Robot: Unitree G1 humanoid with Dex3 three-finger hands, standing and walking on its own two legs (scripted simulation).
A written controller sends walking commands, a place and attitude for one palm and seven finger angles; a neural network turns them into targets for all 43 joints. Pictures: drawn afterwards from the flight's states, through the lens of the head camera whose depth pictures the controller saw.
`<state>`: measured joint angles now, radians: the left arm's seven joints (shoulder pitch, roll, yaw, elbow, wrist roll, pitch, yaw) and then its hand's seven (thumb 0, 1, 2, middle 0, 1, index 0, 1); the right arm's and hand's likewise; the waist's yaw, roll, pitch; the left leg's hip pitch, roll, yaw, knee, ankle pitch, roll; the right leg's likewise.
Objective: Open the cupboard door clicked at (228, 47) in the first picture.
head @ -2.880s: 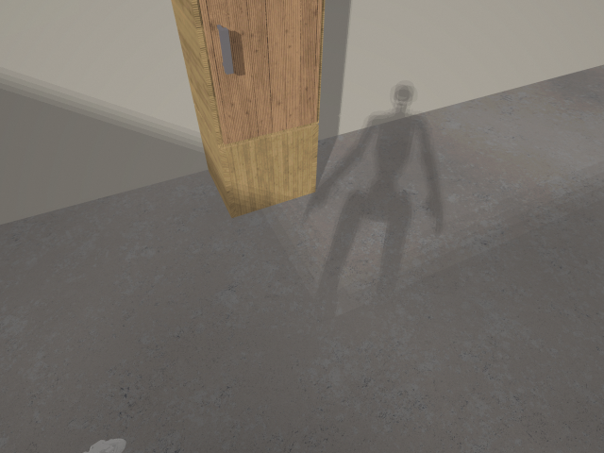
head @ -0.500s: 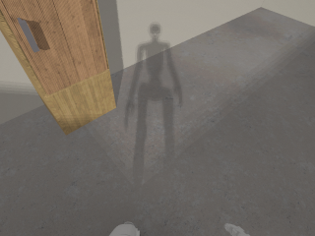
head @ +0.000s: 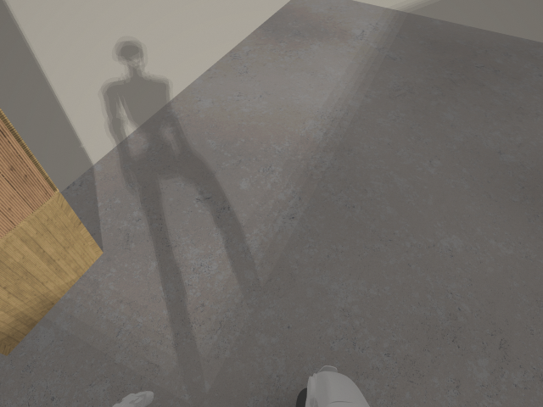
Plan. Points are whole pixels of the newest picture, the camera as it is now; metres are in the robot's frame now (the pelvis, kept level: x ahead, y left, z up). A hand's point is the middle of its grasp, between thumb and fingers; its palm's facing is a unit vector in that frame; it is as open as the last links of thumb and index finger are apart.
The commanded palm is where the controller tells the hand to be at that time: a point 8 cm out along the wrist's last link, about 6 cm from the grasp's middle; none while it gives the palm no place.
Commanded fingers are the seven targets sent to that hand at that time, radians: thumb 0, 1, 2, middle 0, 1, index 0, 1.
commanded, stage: walk to a spot facing it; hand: left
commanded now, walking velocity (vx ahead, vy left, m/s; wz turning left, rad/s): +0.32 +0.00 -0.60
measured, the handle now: out of the picture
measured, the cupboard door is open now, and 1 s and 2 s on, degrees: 0 0 0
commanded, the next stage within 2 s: turn to face it in 0.26 s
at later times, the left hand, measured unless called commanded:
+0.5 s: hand (189, 328) +0.28 +0.16 -0.16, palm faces -0.12 -0.96 -0.24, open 7.3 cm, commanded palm none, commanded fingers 0.00 0.90 0.90 -0.20 -0.30 -0.20 -0.30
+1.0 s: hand (182, 266) +0.40 +0.19 -0.16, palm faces +0.09 -0.97 -0.22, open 7.3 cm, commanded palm none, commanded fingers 0.00 0.90 0.90 -0.20 -0.30 -0.20 -0.30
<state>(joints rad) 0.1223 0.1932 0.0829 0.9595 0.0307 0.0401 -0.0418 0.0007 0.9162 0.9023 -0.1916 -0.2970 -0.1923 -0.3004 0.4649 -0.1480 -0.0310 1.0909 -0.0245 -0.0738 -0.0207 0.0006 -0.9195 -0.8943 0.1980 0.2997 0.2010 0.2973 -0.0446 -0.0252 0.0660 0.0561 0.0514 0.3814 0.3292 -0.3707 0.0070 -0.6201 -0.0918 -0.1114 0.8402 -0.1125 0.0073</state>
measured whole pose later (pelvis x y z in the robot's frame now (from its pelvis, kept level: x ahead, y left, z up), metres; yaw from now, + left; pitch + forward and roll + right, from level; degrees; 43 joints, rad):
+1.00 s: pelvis +0.31 -0.02 +0.01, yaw +2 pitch +1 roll -2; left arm 0.15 0.22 0.09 0.94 0.01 0.05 0.02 0.00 0.91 0.90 -0.20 -0.30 -0.20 -0.30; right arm 0.25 -0.19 -0.06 0.97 -0.02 0.03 0.00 0.00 -0.92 -0.89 0.20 0.30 0.21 0.30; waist -0.03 -0.01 0.05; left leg -0.31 -0.04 -0.05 0.46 -0.16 0.06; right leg -0.46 -0.06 0.01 0.94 -0.39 0.09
